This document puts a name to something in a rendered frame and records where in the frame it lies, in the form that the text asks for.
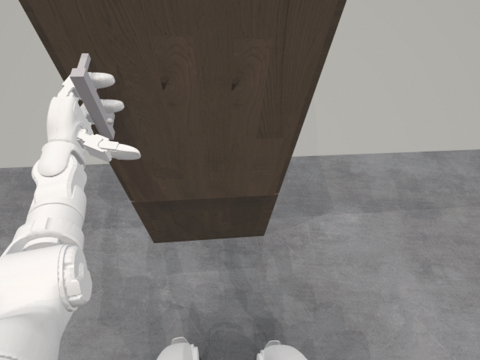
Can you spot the cupboard door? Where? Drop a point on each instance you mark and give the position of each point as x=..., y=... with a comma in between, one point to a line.
x=212, y=89

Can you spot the robot left thigh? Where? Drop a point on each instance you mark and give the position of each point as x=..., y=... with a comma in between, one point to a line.
x=179, y=351

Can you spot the robot left forearm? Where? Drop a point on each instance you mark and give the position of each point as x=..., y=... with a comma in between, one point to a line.
x=57, y=212

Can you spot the left robot upper arm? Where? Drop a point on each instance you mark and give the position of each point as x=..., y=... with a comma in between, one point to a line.
x=39, y=291

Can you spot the handle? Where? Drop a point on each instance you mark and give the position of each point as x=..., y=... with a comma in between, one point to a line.
x=86, y=90

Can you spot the robot left hand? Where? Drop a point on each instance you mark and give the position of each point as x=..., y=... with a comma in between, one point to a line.
x=66, y=118

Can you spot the left robot shin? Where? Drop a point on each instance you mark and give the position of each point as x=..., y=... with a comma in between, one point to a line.
x=179, y=340

